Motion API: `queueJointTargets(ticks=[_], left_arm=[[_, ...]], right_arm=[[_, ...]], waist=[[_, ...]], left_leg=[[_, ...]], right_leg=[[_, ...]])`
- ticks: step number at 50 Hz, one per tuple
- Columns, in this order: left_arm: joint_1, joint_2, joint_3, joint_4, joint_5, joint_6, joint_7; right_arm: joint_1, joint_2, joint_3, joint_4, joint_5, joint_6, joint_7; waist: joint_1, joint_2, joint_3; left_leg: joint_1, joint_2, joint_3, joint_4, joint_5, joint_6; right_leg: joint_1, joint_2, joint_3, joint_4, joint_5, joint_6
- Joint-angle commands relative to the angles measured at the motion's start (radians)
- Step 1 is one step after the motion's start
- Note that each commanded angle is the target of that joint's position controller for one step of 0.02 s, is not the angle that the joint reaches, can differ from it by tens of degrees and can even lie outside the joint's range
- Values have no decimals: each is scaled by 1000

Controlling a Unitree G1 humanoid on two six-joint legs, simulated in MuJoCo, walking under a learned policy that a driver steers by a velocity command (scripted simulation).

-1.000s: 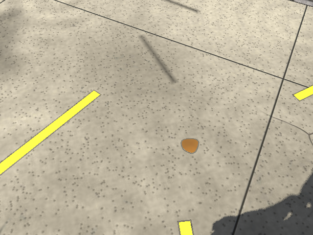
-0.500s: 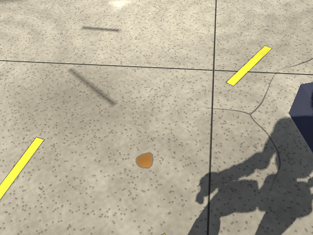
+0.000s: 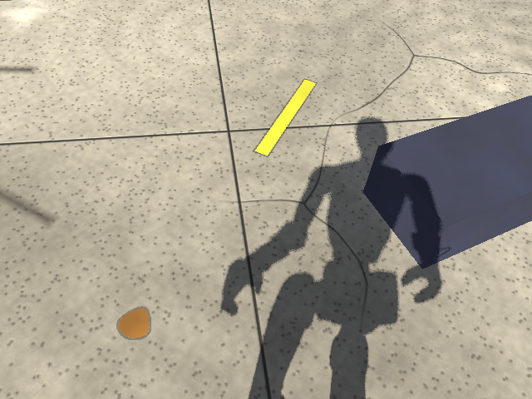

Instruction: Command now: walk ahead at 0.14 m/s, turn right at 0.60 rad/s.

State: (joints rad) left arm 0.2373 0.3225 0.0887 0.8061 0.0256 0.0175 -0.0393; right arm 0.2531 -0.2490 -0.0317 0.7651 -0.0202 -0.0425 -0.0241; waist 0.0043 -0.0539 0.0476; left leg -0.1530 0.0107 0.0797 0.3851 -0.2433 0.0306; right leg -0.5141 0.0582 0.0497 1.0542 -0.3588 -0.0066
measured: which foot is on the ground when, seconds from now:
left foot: down 0.00-0.24, up 0.26-0.70, down 0.72-1.00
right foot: up 0.00-0.22, down 0.24-0.72, up 0.74-1.00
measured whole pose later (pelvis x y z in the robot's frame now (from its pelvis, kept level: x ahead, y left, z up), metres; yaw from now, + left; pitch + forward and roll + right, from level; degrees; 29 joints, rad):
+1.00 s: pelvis +0.22 -0.05 +0.00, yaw -35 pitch +2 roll +0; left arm 0.18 0.32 0.08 0.74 0.04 0.01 -0.08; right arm 0.40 -0.26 -0.04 0.81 -0.03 -0.07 0.00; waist -0.04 -0.06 -0.01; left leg 0.01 0.00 0.12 0.25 -0.29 0.02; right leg -0.68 0.01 0.08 1.03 -0.15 -0.01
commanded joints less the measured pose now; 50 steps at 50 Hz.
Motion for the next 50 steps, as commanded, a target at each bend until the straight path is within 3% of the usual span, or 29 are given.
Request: queueJointTargets(ticks=[1,5,9,10,11,12,13,14,15,16,17,19,21,24,25,31,33,35,36,37,38,39,40,41,42,44,47,50], left_arm=[[-26,20,-4,-76,-4,8,-20],[-110,-11,-27,-119,1,11,-35],[-120,25,-20,-144,8,11,-27],[-82,36,-14,-138,16,4,-21],[2,45,-7,-114,26,-9,-8],[84,133,15,-111,34,-20,9],[70,264,45,-140,-2,-10,21],[134,203,43,-127,-46,-1,24],[69,164,30,-122,-41,5,31],[-1,111,14,-126,-31,12,37],[-51,88,6,-133,-28,15,43],[-74,79,1,-139,-19,13,43],[-58,104,10,-133,-15,6,35],[-22,124,22,-123,-8,10,29],[-13,127,23,-121,-5,11,26],[40,142,33,-101,5,-6,18],[16,139,34,-106,4,-8,14],[-66,124,33,-125,-3,-6,17],[-81,84,24,-139,-10,-13,25],[-49,-20,-4,-161,-28,-24,29],[-104,47,4,-175,6,-32,28],[-96,82,12,-172,20,-36,17],[-45,86,15,-143,19,-38,2],[-3,84,16,-117,20,-34,-11],[9,80,15,-104,22,-28,-23],[-36,55,5,-120,18,-22,-35],[-132,34,-7,-150,16,-19,-43],[-223,13,-21,-180,16,-22,-51]], right_arm=[[23,-141,-36,-41,3,-6,-3],[8,-153,-40,-33,9,4,-3],[22,-191,-55,-20,18,17,-1],[23,-194,-56,-18,23,22,-2],[23,-194,-56,-17,26,27,-1],[71,-178,-50,-35,17,30,3],[107,-85,-26,-102,13,45,12],[39,-140,-36,-81,-12,65,5],[-3,-134,-35,-92,2,71,5],[-31,-136,-34,-88,5,68,2],[-32,-144,-37,-87,-5,70,1],[27,-144,-38,-63,-16,87,6],[26,-126,-35,-68,-8,96,9],[-31,-127,-35,-91,-20,97,18],[-54,-133,-38,-98,-21,95,21],[-119,-118,-32,-118,-12,53,26],[-88,-117,-30,-114,0,40,22],[57,-104,-29,-70,13,26,5],[145,-161,-43,-45,6,16,-13],[184,-268,-61,-56,-9,10,-26],[97,-314,-76,-66,-25,10,-27],[54,-248,-62,-66,-21,6,-22],[11,-197,-49,-72,-8,-2,-12],[-8,-175,-44,-79,-3,-8,-4],[0,-161,-40,-76,-1,-14,-2],[56,-148,-40,-53,-5,-28,11],[142,-145,-44,-17,-6,-38,23],[172,-138,-42,8,-3,-42,26]], waist=[[-9,197,-49],[-22,203,-44],[-25,206,-66],[-6,187,-90],[41,123,-142],[75,-40,-226],[19,-227,-314],[92,-40,-341],[60,-35,-215],[31,-5,-112],[1,-22,-75],[-25,-32,-106],[-24,-16,-126],[7,-63,-116],[16,-79,-97],[38,-54,-68],[12,-59,-61],[-92,-24,-40],[-131,66,-35],[-123,290,-98],[-86,218,22],[-33,143,65],[0,138,67],[12,166,49],[7,187,41],[-18,164,40],[-59,145,53],[-79,163,63]], left_leg=[[131,242,-74,-61,788,127],[89,230,18,-43,728,119],[98,247,42,81,748,93],[90,245,55,180,757,83],[44,219,90,345,699,50],[-133,171,112,607,348,-9],[-413,-28,77,876,-465,-57],[-418,10,-92,920,-433,-58],[-450,30,-103,910,-352,-55],[-447,54,-109,832,-271,-54],[-421,64,-112,765,-217,-56],[-339,41,-96,734,-173,-66],[-326,29,-98,684,-166,-74],[-357,27,-103,582,-143,-81],[-375,22,-104,555,-142,-82],[-321,-18,-116,374,-172,-58],[-198,-48,-115,274,-198,-34],[99,-62,-100,20,-85,0],[274,31,-176,-75,-144,15],[341,335,-521,-220,-478,60],[176,411,-718,-297,-608,117],[103,384,-652,-279,-582,124],[89,321,-544,-277,-490,102],[90,267,-434,-275,-380,84],[84,237,-349,-275,-291,81],[103,219,-247,-266,-125,84],[159,218,-148,-248,72,90],[185,212,-62,-228,280,90]], right_leg=[[-114,-29,-26,-24,68,26],[0,-49,-83,-260,158,8],[132,-17,-134,-424,111,-45],[193,0,-134,-479,112,-67],[321,21,-124,-585,218,-92],[520,-157,114,-651,462,-150],[675,-461,538,-639,865,-356],[641,-426,492,-652,784,-386],[542,-381,405,-679,674,-365],[436,-310,333,-717,578,-310],[377,-248,289,-732,523,-262],[320,-199,244,-731,558,-239],[306,-189,256,-736,519,-239],[288,-166,358,-835,-71,-248],[286,-170,398,-858,-172,-251],[279,-170,490,-839,-245,-253],[201,-150,506,-823,-256,-242],[-2,-73,462,-751,-285,-179],[-168,3,369,-609,-318,-112],[-255,119,156,-265,-279,-59],[-356,94,119,-134,-120,-51],[-327,22,145,-76,-28,-53],[-297,10,130,-49,31,-40],[-269,8,103,-6,73,-26],[-259,-5,76,40,106,-16],[-283,-28,60,82,163,-10],[-336,-48,36,37,209,-2],[-313,-60,-22,-107,239,0]])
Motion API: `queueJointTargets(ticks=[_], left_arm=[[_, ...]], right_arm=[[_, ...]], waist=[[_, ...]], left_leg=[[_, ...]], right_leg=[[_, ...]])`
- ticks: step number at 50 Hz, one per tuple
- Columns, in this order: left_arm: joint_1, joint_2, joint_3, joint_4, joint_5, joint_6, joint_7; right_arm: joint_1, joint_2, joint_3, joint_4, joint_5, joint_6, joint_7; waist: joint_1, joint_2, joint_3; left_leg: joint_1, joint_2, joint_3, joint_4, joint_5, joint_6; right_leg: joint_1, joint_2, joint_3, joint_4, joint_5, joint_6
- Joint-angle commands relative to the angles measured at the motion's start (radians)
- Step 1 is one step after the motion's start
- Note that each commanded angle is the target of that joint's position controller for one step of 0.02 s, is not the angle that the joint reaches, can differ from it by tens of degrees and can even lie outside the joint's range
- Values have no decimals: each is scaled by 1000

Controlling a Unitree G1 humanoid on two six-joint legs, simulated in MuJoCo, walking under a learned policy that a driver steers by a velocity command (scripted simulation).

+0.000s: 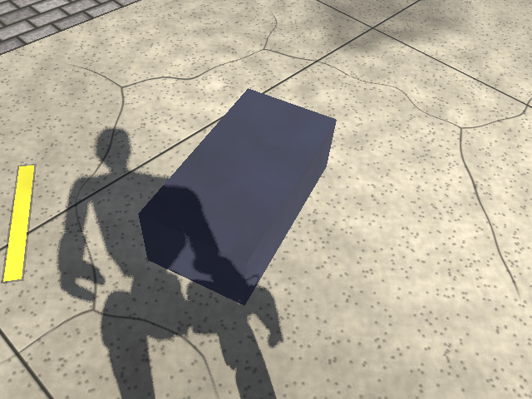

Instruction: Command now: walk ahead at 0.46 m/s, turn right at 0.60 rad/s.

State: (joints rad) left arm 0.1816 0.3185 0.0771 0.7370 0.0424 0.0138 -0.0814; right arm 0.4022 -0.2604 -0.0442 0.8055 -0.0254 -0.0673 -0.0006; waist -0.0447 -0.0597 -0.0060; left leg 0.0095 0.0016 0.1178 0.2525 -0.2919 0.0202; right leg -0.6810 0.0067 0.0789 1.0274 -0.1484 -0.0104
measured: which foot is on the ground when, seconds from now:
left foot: down 0.00-0.18, up 0.20-0.68, down 0.70-1.00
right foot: up 0.00-0.16, down 0.18-0.70, up 0.72-1.00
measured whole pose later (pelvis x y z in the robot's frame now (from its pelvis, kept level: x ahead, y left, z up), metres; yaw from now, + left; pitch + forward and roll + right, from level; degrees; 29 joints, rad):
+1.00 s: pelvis +0.56 -0.15 +0.00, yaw -32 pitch +1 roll +1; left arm 0.14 0.29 0.03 0.75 0.04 -0.02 -0.04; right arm 0.39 -0.25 -0.04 0.86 -0.02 -0.08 0.01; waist -0.05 -0.05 0.05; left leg -0.09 0.00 0.11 0.30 -0.22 0.03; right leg -0.58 0.00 0.07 0.84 -0.17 -0.03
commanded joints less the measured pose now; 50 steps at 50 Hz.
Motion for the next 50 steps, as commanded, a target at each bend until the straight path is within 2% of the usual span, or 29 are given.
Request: queueJointTargets(ticks=[1,4,5,6,8,9,10,11,12,13,14,15,17,19,24,29,31,33,34,35,36,37,38,39,40,43,45,47,50], left_arm=[[-198,6,-17,-122,0,-20,-14],[-284,-13,-35,-160,1,-21,-24],[-281,-12,-38,-162,4,-21,-22],[-254,-4,-36,-156,6,-21,-15],[-96,37,-18,-114,8,-29,4],[76,67,0,-60,13,-39,17],[224,138,26,-19,21,-39,37],[184,238,47,-44,1,-33,51],[245,216,48,-48,-19,-24,62],[201,194,42,-14,-24,-26,71],[157,147,30,-6,-29,-32,73],[110,123,22,-10,-29,-39,77],[66,86,6,-15,-38,-51,78],[85,95,7,-1,-43,-66,75],[173,107,13,34,-38,-72,71],[268,130,19,65,-30,-71,85],[248,151,24,60,-29,-70,95],[195,171,27,50,-25,-75,92],[180,166,24,51,-31,-81,83],[188,93,2,25,-37,-91,75],[307,5,-14,-3,-62,-87,76],[276,95,-7,24,-23,-73,86],[209,106,-1,28,-13,-67,79],[171,89,-5,25,-9,-64,70],[155,70,-8,23,-2,-57,61],[168,31,-17,23,5,-33,47],[122,19,-23,5,5,-29,41],[48,3,-34,-21,6,-31,38],[-27,-46,-62,-32,-3,-44,29]], right_arm=[[24,-127,-29,-25,3,-18,2],[59,-145,-32,9,5,-14,-9],[62,-155,-33,19,5,-10,-12],[62,-166,-33,28,6,-7,-16],[69,-201,-36,43,10,4,-25],[56,-204,-33,39,15,8,-28],[59,-176,-24,11,7,6,-23],[88,-59,0,-68,11,1,7],[-64,-163,-23,-90,6,-7,7],[-136,-149,-18,-117,21,-16,9],[-118,-137,-10,-107,18,-23,8],[-102,-136,-12,-94,5,-15,8],[-41,-124,-11,-79,-23,19,15],[-65,-106,-9,-91,-31,40,22],[-294,-82,1,-165,-24,40,30],[-447,-89,9,-214,-8,27,33],[-421,-107,5,-213,-5,20,26],[-270,-150,-13,-166,-3,13,8],[-130,-179,-25,-128,-9,1,-5],[32,-245,-41,-123,-32,-7,-26],[15,-324,-58,-131,-46,-1,-27],[-54,-244,-52,-135,-26,9,-22],[-112,-157,-31,-140,-17,8,-18],[-142,-111,-19,-128,-13,5,-11],[-136,-97,-14,-113,-11,0,-10],[-93,-100,-14,-64,4,-31,0],[-76,-104,-16,-41,8,-41,8],[-74,-100,-13,-22,9,-41,10],[-71,-107,-11,3,18,-30,14]], waist=[[-35,173,117],[-51,183,131],[-41,187,124],[-19,194,100],[62,211,-16],[143,189,-117],[200,98,-228],[113,-165,-327],[196,-4,-333],[166,12,-173],[113,50,-77],[70,73,-26],[10,47,-21],[2,36,-3],[66,8,59],[126,5,53],[99,3,49],[24,1,-8],[-49,49,-83],[-107,134,-227],[-25,369,-324],[-4,241,-230],[3,137,-100],[15,85,-33],[23,113,-4],[48,155,11],[51,166,25],[50,165,56],[36,181,24]], left_leg=[[21,218,-69,-89,377,98],[40,238,-10,-74,494,91],[52,242,15,-44,590,83],[63,244,44,21,791,74],[68,258,82,279,1120,70],[-25,249,103,496,1052,56],[-246,231,105,785,679,37],[-675,51,47,1123,-269,-21],[-756,30,-128,1194,-203,-11],[-794,82,-145,1135,-73,-1],[-734,111,-135,1037,-29,-2],[-675,129,-140,982,-34,-12],[-580,137,-140,918,-56,-37],[-588,132,-121,851,-25,-58],[-656,101,-99,590,204,-74],[-633,41,-113,394,276,-50],[-543,25,-137,323,244,-32],[-299,-24,-117,277,149,2],[-98,-2,-128,218,154,30],[136,209,-335,185,-79,77],[330,470,-806,62,-162,198],[214,447,-877,19,-293,206],[75,397,-718,2,-266,188],[-18,343,-579,-8,-126,169],[-73,299,-474,-20,-6,150],[-135,257,-320,-44,280,148],[-131,252,-253,-65,361,158],[-147,231,-165,-59,573,156],[-190,176,-45,-9,788,116]], right_leg=[[-116,-14,-85,-145,39,0],[-24,-18,-176,-314,2,-38],[27,-3,-199,-361,-27,-59],[104,31,-224,-395,-60,-84],[322,109,-242,-437,-126,-143],[557,129,-215,-510,-81,-177],[826,-28,-2,-542,-232,-219],[1113,-343,552,-592,-266,-356],[1082,-346,664,-690,-143,-360],[964,-305,466,-705,34,-335],[809,-261,367,-720,190,-310],[701,-209,293,-731,278,-288],[577,-150,219,-766,333,-286],[520,-120,198,-800,321,-289],[508,-71,199,-827,273,-246],[631,-103,263,-751,385,-220],[648,-123,299,-708,413,-193],[602,-99,295,-572,589,-151],[544,-37,247,-381,588,-126],[420,25,183,-105,336,-107],[121,183,75,154,-396,-72],[30,84,67,239,-345,-84],[41,44,58,227,-245,-83],[63,17,46,190,-193,-76],[83,0,42,156,-177,-70],[129,10,38,99,-165,-54],[85,7,36,41,-124,-44],[81,7,2,-87,-67,-24],[237,15,-95,-329,72,-7]])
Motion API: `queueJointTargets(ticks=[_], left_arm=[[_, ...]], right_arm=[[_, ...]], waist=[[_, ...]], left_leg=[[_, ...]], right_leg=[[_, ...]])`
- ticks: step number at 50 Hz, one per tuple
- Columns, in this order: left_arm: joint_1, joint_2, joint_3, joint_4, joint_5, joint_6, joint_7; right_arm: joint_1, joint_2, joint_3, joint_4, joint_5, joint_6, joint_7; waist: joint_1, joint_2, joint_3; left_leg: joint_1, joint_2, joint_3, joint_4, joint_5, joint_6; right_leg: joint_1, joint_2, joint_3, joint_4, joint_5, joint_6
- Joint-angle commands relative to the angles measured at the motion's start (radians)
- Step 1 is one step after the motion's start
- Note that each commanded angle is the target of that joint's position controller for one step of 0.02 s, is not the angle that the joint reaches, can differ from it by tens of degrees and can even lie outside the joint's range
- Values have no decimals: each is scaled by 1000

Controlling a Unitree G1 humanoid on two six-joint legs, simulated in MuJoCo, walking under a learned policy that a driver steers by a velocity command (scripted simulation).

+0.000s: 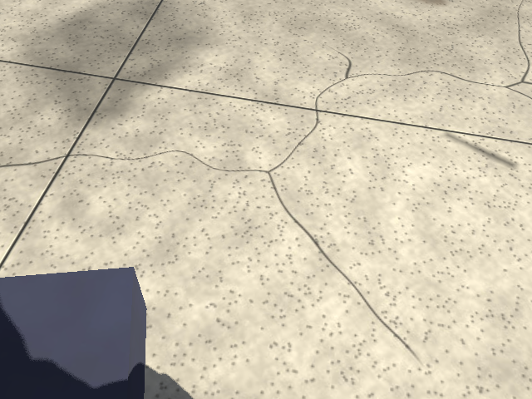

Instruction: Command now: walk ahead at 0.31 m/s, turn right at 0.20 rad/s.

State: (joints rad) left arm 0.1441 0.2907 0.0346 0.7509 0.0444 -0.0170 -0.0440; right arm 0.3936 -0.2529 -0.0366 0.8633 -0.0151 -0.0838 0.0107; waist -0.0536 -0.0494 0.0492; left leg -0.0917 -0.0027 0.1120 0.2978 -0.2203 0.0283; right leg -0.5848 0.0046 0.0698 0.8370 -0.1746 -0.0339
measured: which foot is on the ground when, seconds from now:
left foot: down 0.00-0.14, up 0.16-0.52, down 0.54-0.94, up 0.96-1.00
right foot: up 0.00-0.12, down 0.14-0.54, up 0.56-0.94, down 0.96-1.00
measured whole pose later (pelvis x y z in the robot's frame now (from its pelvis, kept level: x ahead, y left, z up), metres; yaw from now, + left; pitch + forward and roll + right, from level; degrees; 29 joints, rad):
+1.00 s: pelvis +0.09 -0.06 -0.02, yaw -22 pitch +0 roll -1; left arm 0.16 0.24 0.07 0.80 0.01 0.03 -0.02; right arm 0.21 -0.30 -0.07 0.85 -0.02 0.05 -0.03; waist -0.02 0.06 0.07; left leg -0.34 0.12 0.12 0.83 -0.50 -0.02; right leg -0.25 0.06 -0.03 0.56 -0.30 -0.06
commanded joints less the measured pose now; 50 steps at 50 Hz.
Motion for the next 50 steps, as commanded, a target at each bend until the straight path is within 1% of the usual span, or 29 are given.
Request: queueJointTargets(ticks=[1,4,6,7,8,9,10,11,12,13,14,17,20,24,26,27,28,29,30,31,33,37,40,44,46,47,48,49,50], left_arm=[[-6,-18,-22,-44,-7,-16,-10],[1,6,-19,-30,-6,-23,4],[114,32,-10,20,12,-44,18],[189,83,1,38,24,-57,27],[242,131,10,37,24,-53,36],[251,100,10,45,-41,-42,45],[200,69,2,45,-50,-35,49],[135,32,-10,45,-41,-31,56],[88,-2,-23,53,-36,-29,63],[58,1,-22,56,-35,-27,68],[44,18,-15,59,-28,-26,66],[60,62,12,73,-29,-24,54],[56,66,31,82,-22,-3,50],[42,73,53,89,-23,33,48],[23,66,57,88,-39,47,53],[35,21,47,74,-49,47,55],[13,-12,44,48,-63,45,57],[20,51,60,62,-13,45,55],[65,62,72,84,-10,48,48],[116,57,77,106,-11,56,43],[155,47,78,123,-8,70,34],[65,19,64,81,-25,81,24],[21,4,51,45,-33,84,18],[22,13,48,14,-42,77,13],[64,12,49,12,-37,65,19],[90,42,57,16,-25,52,27],[109,152,79,6,-10,35,36],[188,274,111,13,-29,34,36],[222,220,104,29,-39,33,38]], right_arm=[[-37,-119,-20,-40,11,-8,2],[-12,-139,-26,-10,16,4,-5],[2,-136,-25,8,19,14,-13],[38,-116,-19,-2,15,14,-16],[152,-10,10,-16,33,21,-14],[147,-62,-1,14,41,51,-27],[94,-88,-11,10,31,67,-29],[37,-75,-9,5,18,72,-29],[21,-58,-7,12,10,81,-30],[23,-56,-9,14,-1,93,-31],[29,-53,-11,24,-4,103,-34],[-2,-47,-17,20,4,126,-50],[-70,-45,-21,-3,7,139,-65],[-82,-42,-23,-15,9,131,-67],[-12,-46,-27,-2,4,116,-72],[6,-119,-41,-14,-14,106,-78],[-45,-223,-67,-39,-17,102,-79],[-115,-194,-63,-51,-21,104,-80],[-180,-127,-43,-70,-15,100,-83],[-236,-100,-36,-81,-9,98,-83],[-262,-92,-31,-100,-5,94,-81],[-132,-126,-42,-65,-5,96,-74],[-122,-165,-54,-58,-10,97,-61],[-140,-193,-66,-53,-13,105,-43],[-165,-205,-72,-51,-5,110,-36],[-137,-192,-72,-40,-2,112,-32],[-116,-125,-57,-65,-8,120,-25],[-212,-80,-37,-142,-1,129,-42],[-249,-122,-44,-135,0,138,-50]], waist=[[35,177,-48],[42,182,-62],[93,119,-105],[109,33,-179],[81,-173,-335],[111,-139,-416],[90,-69,-320],[70,-41,-217],[39,-44,-151],[14,-70,-116],[6,-74,-112],[16,-53,-130],[36,-70,-105],[37,-59,-73],[-3,-29,-67],[0,100,-62],[6,315,-27],[25,248,15],[76,161,10],[114,126,14],[116,156,-4],[28,185,-34],[7,221,-58],[8,256,-80],[52,227,-86],[73,136,-96],[66,-129,-105],[115,-252,-102],[134,-99,-102]], left_leg=[[-69,183,-42,-34,729,99],[-15,210,-76,53,712,79],[-22,167,-59,236,659,46],[-111,124,-30,382,429,13],[-318,22,-4,664,-265,-20],[-314,-11,-102,781,-454,-16],[-348,12,-139,810,-440,-17],[-364,28,-139,783,-394,-18],[-325,45,-139,732,-347,-26],[-271,49,-126,681,-301,-35],[-240,33,-105,667,-278,-39],[-236,10,-94,606,-270,-42],[-231,0,-98,529,-237,-33],[-151,-29,-96,378,-187,-7],[-6,-24,-106,151,-98,17],[44,135,-267,-10,-200,52],[-12,381,-543,-150,-294,148],[-169,434,-531,-147,-161,216],[-216,375,-442,-117,-57,213],[-222,314,-335,-86,36,186],[-125,255,-213,-35,189,156],[47,271,-146,41,412,172],[47,295,-106,84,476,173],[15,325,-82,137,500,159],[-43,319,-35,224,422,100],[-127,292,8,333,283,38],[-357,188,80,594,-158,-30],[-506,37,-7,726,-467,-65],[-519,70,-100,819,-437,-66]], right_leg=[[172,20,-99,-177,126,15],[231,21,-95,-269,134,-21],[395,36,-92,-412,232,-58],[561,-92,13,-392,565,-80],[830,-387,294,-312,1052,-232],[789,-398,331,-330,1070,-308],[698,-348,266,-381,924,-292],[595,-306,229,-434,779,-258],[497,-257,175,-476,707,-220],[409,-214,139,-505,650,-191],[375,-189,125,-513,618,-184],[355,-176,158,-533,434,-200],[293,-163,217,-575,117,-199],[216,-155,301,-598,-84,-180],[131,-110,302,-554,-138,-113],[56,-36,240,-436,-248,-49],[-52,154,14,-170,-310,-10],[13,103,8,65,-355,-3],[74,93,35,180,-311,-4],[90,86,23,260,-259,5],[44,75,-11,303,-226,33],[17,51,-61,155,-252,78],[114,32,-104,9,-283,65],[233,39,-158,-145,-276,27],[355,49,-165,-351,-134,3],[467,33,-92,-492,-18,-12],[609,-201,234,-575,183,-63],[563,-402,456,-520,585,-252],[581,-364,392,-502,580,-292]])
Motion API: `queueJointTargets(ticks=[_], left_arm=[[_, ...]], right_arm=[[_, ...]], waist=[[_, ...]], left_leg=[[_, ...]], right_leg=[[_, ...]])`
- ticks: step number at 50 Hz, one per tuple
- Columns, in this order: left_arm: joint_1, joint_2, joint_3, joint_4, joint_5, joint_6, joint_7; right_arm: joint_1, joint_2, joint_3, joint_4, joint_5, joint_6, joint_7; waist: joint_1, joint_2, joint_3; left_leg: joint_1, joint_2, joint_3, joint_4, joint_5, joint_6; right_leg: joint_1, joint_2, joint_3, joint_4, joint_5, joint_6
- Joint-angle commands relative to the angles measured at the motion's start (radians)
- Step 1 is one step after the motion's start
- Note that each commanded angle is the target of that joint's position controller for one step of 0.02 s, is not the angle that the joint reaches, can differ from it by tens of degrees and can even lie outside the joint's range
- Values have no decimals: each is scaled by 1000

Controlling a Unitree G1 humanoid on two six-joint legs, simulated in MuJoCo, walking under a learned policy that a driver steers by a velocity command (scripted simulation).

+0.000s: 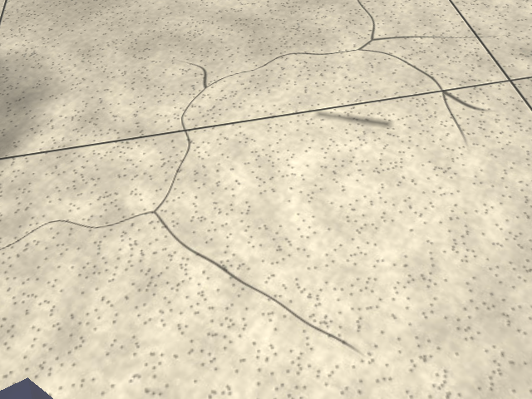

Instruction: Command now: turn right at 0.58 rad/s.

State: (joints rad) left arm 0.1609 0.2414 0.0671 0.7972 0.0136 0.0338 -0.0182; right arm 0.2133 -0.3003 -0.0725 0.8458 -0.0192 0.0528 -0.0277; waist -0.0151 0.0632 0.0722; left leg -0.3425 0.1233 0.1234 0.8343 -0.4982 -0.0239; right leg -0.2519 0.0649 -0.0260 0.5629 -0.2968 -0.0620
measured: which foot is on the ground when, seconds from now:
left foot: up 0.00-0.52, down 0.54-1.00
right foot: down 0.00-0.52, up 0.54-1.00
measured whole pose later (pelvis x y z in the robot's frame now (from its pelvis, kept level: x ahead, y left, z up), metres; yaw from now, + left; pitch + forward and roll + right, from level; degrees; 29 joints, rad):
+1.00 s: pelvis +0.05 -0.03 +0.02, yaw -36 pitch +0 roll +0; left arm 0.11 0.31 0.06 0.76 0.03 0.04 -0.10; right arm 0.37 -0.32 -0.07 0.81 -0.03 -0.03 -0.01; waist -0.06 0.00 0.04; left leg -0.03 0.06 0.19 0.33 -0.29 -0.01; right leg -0.39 -0.01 -0.02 0.69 -0.34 -0.03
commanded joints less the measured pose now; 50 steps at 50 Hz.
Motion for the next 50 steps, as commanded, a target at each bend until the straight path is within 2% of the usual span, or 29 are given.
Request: queueJointTargets(ticks=[1,2,3,4,7,10,14,20,23,25,26,27,28,29,30,31,32,34,36,38,42,45,48,50], left_arm=[[143,210,52,-22,-8,-14,20],[66,173,39,-39,-2,-8,28],[36,157,33,-51,-9,-7,35],[32,150,29,-55,-10,-7,36],[71,186,37,-51,-11,-16,30],[98,196,39,-46,-8,-14,29],[126,217,45,-44,1,-10,27],[109,234,51,-52,6,-5,17],[80,239,55,-53,2,-3,14],[35,231,54,-56,-11,2,15],[28,206,47,-62,-21,0,19],[108,122,28,-62,-20,-2,20],[146,169,42,-56,-4,2,30],[119,225,55,-57,20,8,27],[109,231,61,-44,18,13,17],[120,219,61,-29,10,20,6],[132,210,59,-24,5,25,-6],[115,201,48,-27,6,24,-23],[40,197,43,-50,8,27,-40],[-10,189,38,-64,12,26,-52],[-72,167,28,-82,11,13,-70],[-118,143,15,-103,11,1,-83],[-163,132,3,-129,14,-8,-88],[-149,137,0,-137,20,-15,-83]], right_arm=[[-68,-78,-11,-105,16,1,-8],[-60,-84,-13,-91,21,-7,-3],[-54,-102,-19,-89,7,-10,2],[-26,-103,-20,-75,-3,-9,9],[-22,-86,-18,-84,2,-5,13],[-50,-84,-16,-100,0,1,7],[-92,-83,-14,-128,4,-2,2],[-113,-85,-6,-161,15,-18,-4],[-79,-89,-1,-168,21,-25,-10],[-5,-84,1,-154,19,-34,-20],[23,-110,-4,-147,9,-42,-29],[-8,-183,-13,-164,-3,-44,-38],[-77,-249,-22,-201,2,-36,-30],[-42,-209,-16,-191,2,-30,-19],[-79,-138,4,-196,8,-30,-9],[-120,-109,11,-207,6,-29,-6],[-132,-108,13,-212,2,-30,-12],[-55,-112,11,-197,-4,-35,-10],[6,-133,0,-174,-4,-41,-7],[55,-149,-10,-155,-4,-54,-5],[104,-154,-20,-127,-8,-83,4],[114,-161,-25,-111,-11,-98,13],[123,-172,-31,-94,-12,-104,19],[124,-183,-33,-83,-8,-100,23]], waist=[[59,-179,-75],[26,-166,-49],[17,-192,-54],[11,-191,-81],[14,-142,-116],[29,-167,-91],[46,-167,-81],[46,-169,-98],[25,-180,-105],[-25,-174,-101],[-34,-130,-103],[24,84,-127],[42,134,-95],[31,98,-85],[48,46,-47],[61,39,-24],[67,72,-37],[24,93,-67],[-15,100,-38],[-37,87,-21],[-53,61,-7],[-55,68,10],[-55,79,24],[-37,88,18]], left_leg=[[-277,-48,-133,296,-73,-9],[-270,-38,-148,255,19,-8],[-267,-43,-149,244,71,-8],[-247,-59,-142,258,106,-12],[-235,-79,-151,241,142,-24],[-253,-90,-161,173,135,-28],[-242,-109,-176,87,118,-24],[-123,-153,-192,-38,91,4],[-9,-178,-200,-170,88,23],[143,-181,-194,-403,200,32],[253,-111,-240,-534,277,42],[340,131,-465,-615,251,93],[252,274,-645,-624,332,208],[181,294,-615,-600,408,279],[138,226,-506,-591,434,266],[120,151,-391,-580,442,233],[151,108,-329,-569,471,211],[244,86,-291,-598,282,196],[310,106,-322,-645,96,200],[361,132,-331,-673,32,204],[389,171,-285,-700,37,209],[341,184,-217,-706,50,201],[272,181,-138,-681,104,188],[235,190,-97,-636,219,177]], right_leg=[[210,-358,403,-231,632,-239],[182,-282,340,-241,558,-189],[194,-247,319,-243,560,-165],[202,-225,301,-239,609,-161],[214,-219,319,-240,581,-163],[203,-215,371,-251,471,-171],[186,-220,452,-247,390,-183],[138,-202,545,-206,449,-173],[116,-182,592,-180,505,-139],[57,-131,594,-147,421,-79],[-23,-80,553,-92,271,-26],[-122,40,377,107,-85,34],[-244,156,200,276,-297,55],[-221,77,181,449,-291,65],[-214,53,187,519,-230,68],[-207,45,174,566,-171,78],[-220,43,153,602,-133,89],[-276,25,122,578,-90,100],[-344,6,106,520,-76,104],[-381,-10,104,460,-63,105],[-384,-50,82,342,-31,91],[-326,-76,40,237,-27,67],[-220,-78,-15,126,-58,30],[-133,-63,-50,65,-63,-3]])
Keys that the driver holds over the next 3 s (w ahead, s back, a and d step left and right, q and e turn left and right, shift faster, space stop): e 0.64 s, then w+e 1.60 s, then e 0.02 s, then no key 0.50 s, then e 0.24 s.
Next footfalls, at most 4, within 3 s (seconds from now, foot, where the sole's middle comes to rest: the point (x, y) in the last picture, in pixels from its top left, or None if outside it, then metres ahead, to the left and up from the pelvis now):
0.54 left None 0.09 0.09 -0.76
1.06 right None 0.07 -0.18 -0.76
1.56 left None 0.42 -0.36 -0.76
2.08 right None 0.34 -0.70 -0.76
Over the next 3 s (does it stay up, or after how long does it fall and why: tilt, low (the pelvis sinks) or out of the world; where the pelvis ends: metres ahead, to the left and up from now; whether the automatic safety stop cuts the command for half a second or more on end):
stays up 0.42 -0.81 0.01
